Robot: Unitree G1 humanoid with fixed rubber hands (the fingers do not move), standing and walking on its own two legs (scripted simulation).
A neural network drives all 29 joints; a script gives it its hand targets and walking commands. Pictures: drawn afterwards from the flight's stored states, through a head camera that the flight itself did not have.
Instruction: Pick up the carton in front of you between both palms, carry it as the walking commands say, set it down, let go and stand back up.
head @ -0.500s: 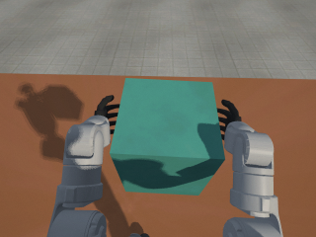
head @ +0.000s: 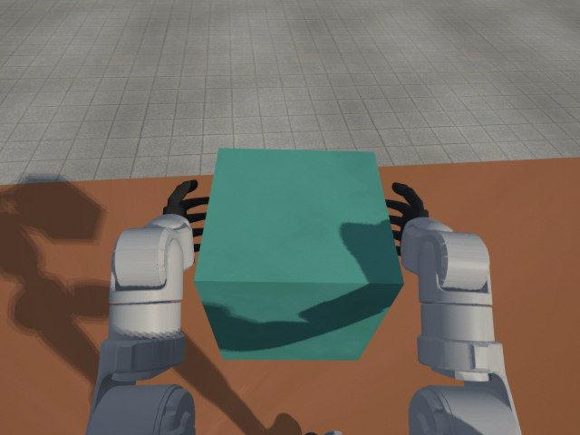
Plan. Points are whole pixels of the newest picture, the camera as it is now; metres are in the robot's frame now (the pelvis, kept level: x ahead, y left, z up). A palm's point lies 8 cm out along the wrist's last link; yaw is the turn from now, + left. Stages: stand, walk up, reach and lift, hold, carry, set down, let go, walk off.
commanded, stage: carry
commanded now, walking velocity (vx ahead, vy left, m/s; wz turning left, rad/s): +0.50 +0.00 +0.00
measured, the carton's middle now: (293, 262) +0.37 -0.02 +0.04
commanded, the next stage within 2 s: none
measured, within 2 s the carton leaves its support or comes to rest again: neither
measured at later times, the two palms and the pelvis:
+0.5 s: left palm (188, 127) +0.64 +0.16 +0.09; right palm (346, 125) +0.66 -0.14 +0.08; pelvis +0.30 -0.01 -0.03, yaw +0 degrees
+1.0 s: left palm (209, 64) +0.96 +0.15 +0.05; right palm (329, 67) +0.94 -0.15 +0.06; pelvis +0.59 +0.02 -0.06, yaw +0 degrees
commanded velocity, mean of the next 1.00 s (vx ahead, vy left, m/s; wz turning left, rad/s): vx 0.50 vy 0.00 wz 0.00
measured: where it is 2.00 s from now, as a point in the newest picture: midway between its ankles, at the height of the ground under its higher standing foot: (272, 228)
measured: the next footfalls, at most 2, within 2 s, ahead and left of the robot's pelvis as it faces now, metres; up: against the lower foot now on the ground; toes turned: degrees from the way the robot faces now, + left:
right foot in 0.06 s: +0.22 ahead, -0.07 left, -0.03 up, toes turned -2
left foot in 0.60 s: +0.53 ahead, +0.06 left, -0.07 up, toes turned +3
